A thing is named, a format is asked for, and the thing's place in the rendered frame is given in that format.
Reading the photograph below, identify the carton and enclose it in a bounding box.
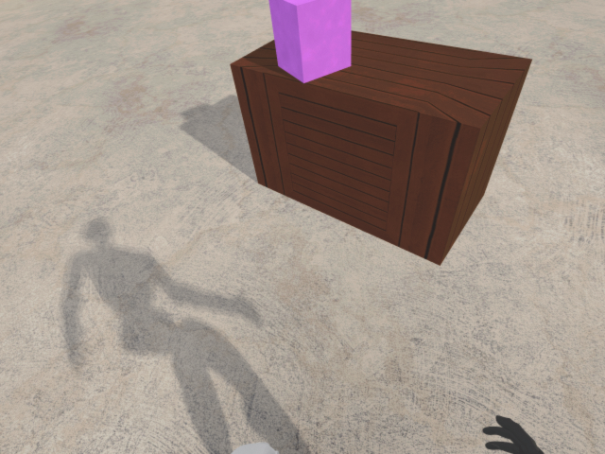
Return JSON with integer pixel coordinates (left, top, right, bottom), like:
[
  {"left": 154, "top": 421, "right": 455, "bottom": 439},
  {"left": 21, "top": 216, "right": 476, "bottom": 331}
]
[{"left": 268, "top": 0, "right": 352, "bottom": 83}]

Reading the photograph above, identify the pedestal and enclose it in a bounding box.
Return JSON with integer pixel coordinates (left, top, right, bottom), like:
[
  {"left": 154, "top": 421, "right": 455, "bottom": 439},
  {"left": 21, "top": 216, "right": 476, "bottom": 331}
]
[{"left": 230, "top": 30, "right": 532, "bottom": 265}]

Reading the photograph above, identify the right robot hand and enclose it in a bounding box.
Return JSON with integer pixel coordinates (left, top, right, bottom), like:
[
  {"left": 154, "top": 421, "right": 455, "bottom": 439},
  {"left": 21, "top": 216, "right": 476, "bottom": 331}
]
[{"left": 482, "top": 415, "right": 544, "bottom": 454}]

